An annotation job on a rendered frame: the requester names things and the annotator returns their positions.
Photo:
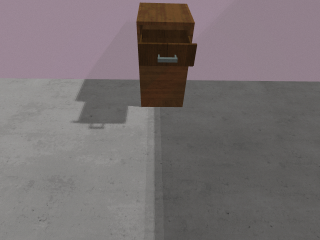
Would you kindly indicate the handle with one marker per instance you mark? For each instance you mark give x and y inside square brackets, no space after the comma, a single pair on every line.
[167,59]

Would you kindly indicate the drawer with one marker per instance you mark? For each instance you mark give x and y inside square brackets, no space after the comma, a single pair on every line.
[166,43]

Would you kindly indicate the cabinet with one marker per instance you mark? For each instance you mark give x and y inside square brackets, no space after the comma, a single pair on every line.
[163,86]

